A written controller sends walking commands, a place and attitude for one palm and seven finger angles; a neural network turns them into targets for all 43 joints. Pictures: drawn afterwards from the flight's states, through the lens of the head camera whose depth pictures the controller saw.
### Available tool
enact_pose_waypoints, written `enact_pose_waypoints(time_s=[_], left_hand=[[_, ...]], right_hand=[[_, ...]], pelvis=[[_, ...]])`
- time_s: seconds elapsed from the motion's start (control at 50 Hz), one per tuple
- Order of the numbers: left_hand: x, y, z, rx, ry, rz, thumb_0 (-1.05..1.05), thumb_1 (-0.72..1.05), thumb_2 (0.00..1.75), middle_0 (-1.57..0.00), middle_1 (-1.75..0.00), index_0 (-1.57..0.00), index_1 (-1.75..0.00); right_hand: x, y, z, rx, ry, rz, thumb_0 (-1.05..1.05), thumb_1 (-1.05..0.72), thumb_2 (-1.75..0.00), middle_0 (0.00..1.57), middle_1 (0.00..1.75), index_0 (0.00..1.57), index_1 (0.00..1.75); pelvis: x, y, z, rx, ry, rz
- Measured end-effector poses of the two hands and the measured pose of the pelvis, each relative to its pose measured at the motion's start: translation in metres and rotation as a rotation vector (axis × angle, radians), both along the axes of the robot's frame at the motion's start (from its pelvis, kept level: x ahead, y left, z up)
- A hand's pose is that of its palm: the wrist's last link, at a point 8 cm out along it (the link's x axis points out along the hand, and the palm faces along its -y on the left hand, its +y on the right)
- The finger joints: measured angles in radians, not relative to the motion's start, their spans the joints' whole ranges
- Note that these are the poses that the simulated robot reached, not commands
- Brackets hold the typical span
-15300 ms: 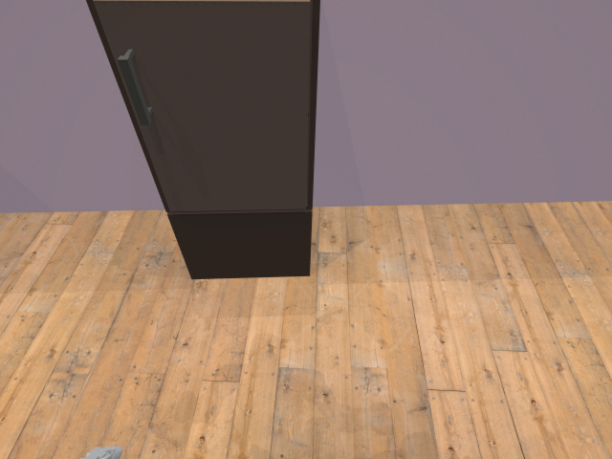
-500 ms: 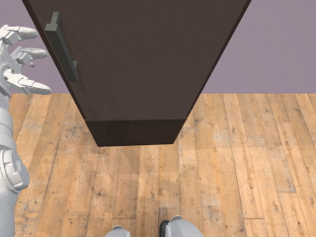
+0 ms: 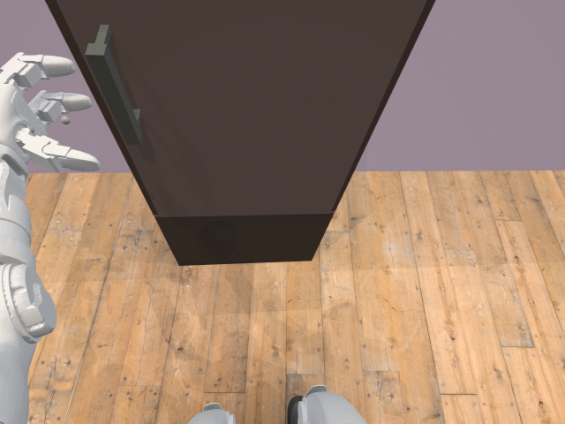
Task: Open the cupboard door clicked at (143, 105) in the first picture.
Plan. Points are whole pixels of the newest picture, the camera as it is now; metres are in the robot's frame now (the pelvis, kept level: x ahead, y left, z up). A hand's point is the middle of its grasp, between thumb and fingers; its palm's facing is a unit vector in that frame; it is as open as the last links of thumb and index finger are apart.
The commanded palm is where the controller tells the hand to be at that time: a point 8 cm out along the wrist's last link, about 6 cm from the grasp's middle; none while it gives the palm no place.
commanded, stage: slide the fingers in behind the handle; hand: left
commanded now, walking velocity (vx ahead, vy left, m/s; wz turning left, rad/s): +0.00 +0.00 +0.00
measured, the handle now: (120, 90) +0.55 +0.19 +0.10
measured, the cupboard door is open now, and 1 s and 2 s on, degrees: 0 0 0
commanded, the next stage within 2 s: close the thumb around the handle in 1.54 s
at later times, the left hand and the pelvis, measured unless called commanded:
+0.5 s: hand (99, 118) +0.50 +0.21 +0.10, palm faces -0.03 -1.00 +0.00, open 14.0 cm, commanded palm +0.48 +0.25 +0.10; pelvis +0.00 +0.00 +0.00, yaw -1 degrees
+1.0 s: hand (130, 118) +0.50 +0.17 +0.10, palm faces -0.02 -1.00 -0.01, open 14.0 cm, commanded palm +0.48 +0.22 +0.10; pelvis +0.00 -0.01 +0.00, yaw +0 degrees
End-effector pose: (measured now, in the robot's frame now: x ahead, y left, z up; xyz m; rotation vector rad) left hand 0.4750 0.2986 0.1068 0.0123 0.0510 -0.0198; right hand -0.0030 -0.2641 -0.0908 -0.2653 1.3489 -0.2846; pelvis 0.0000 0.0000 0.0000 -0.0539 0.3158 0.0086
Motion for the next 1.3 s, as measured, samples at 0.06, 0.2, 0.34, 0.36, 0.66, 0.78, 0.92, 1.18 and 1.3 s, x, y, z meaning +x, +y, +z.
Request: enact_pose_waypoints(time_s=[0.06, 0.2, 0.34, 0.36, 0.66, 0.78, 0.92, 1.18, 1.3], left_hand=[[0.001, -0.001, -0.002, -0.001, 0.0, -0.006, -0.01, -0.5, 0.3, -0.3, -1.2, -0.3, -1.2], [0.007, -0.013, -0.002, -0.018, -0.034, -0.028, -0.01, -0.5, 0.3, -0.3, -1.2, -0.3, -1.2], [0.008, -0.027, -0.005, -0.012, -0.027, -0.029, -0.01, -0.5, 0.3, -0.3, -1.2, -0.3, -1.2], [0.008, -0.029, -0.004, -0.011, -0.032, -0.026, -0.01, -0.5, 0.3, -0.3, -1.2, -0.3, -1.2], [0.004, -0.052, 0.001, -0.009, -0.045, -0.024, -0.01, -0.5, 0.3, -0.3, -1.2, -0.3, -1.2], [0.004, -0.065, -0.006, -0.008, -0.02, -0.014, -0.01, -0.5, 0.3, -0.3, -1.2, -0.3, -1.2], [0.006, -0.074, -0.005, -0.001, -0.038, -0.005, -0.01, -0.5, 0.3, -0.31, -1.2, -0.3, -1.2], [0.006, -0.08, -0.006, -0.005, -0.027, -0.004, -0.01, -0.5, 0.3, -0.3, -1.2, -0.3, -1.2], [0.008, -0.082, -0.008, -0.003, -0.017, -0.003, -0.01, -0.5, 0.3, -0.3, -1.2, -0.3, -1.2]], right_hand=[[-0.009, -0.004, 0.002, -0.015, 0.02, 0.0, 0.01, -0.9, -0.9, 0.21, 0.3, 0.21, 0.3], [-0.025, -0.008, 0.005, -0.034, 0.056, -0.015, 0.01, -0.9, -0.9, 0.2, 0.3, 0.21, 0.3], [-0.026, -0.001, 0.005, -0.012, 0.041, -0.034, 0.01, -0.9, -0.9, 0.2, 0.3, 0.21, 0.3], [-0.025, 0.0, 0.004, -0.006, 0.037, -0.036, 0.01, -0.9, -0.9, 0.2, 0.3, 0.21, 0.3], [-0.002, 0.008, -0.007, 0.052, -0.026, -0.006, 0.01, -0.9, -0.9, 0.21, 0.3, 0.21, 0.3], [0.003, 0.003, -0.008, 0.046, -0.046, 0.005, 0.01, -0.9, -0.9, 0.21, 0.3, 0.21, 0.3], [-0.001, -0.005, -0.007, 0.035, -0.044, -0.001, 0.01, -0.9, -0.9, 0.2, 0.3, 0.21, 0.3], [-0.016, -0.01, -0.006, 0.036, -0.012, -0.016, 0.01, -0.9, -0.9, 0.2, 0.3, 0.21, 0.3], [-0.016, -0.01, -0.006, 0.035, -0.015, -0.017, 0.01, -0.9, -0.9, 0.2, 0.3, 0.21, 0.3]], pelvis=[[-0.003, 0.0, -0.001, -0.001, 0.005, 0.003], [-0.005, 0.001, -0.002, -0.002, 0.016, -0.001], [-0.003, 0.002, -0.001, -0.001, 0.01, -0.009], [-0.002, 0.003, -0.001, 0.0, 0.008, -0.01], [0.0, 0.001, 0.0, 0.007, -0.009, -0.006], [-0.002, -0.003, -0.001, 0.012, -0.013, -0.004], [-0.005, -0.007, -0.001, 0.016, -0.011, -0.006], [-0.005, -0.012, 0.0, 0.02, -0.011, -0.007], [-0.006, -0.012, 0.0, 0.02, -0.01, -0.006]])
